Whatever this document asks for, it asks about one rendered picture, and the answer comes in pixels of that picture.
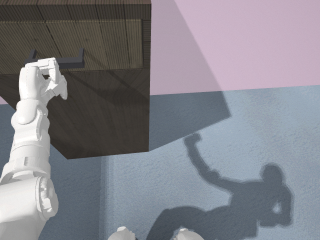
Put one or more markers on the handle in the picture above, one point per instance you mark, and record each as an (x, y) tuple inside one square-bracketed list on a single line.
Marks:
[(63, 62)]

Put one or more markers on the right robot shin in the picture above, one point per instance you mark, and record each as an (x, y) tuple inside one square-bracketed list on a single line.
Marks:
[(183, 230)]

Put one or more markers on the left robot hand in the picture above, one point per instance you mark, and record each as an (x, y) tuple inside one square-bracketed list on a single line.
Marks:
[(32, 84)]

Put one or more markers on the robot left forearm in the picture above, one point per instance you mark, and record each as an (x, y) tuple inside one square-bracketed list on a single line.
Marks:
[(30, 151)]

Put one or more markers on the left robot upper arm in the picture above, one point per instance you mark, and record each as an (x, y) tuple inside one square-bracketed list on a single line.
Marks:
[(25, 207)]

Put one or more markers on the cabinet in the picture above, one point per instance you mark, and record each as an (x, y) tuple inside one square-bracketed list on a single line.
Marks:
[(107, 112)]

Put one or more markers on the drawer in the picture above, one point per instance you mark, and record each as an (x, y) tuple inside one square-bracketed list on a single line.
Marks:
[(108, 44)]

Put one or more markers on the robot left thigh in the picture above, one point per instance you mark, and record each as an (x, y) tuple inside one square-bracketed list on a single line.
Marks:
[(122, 235)]

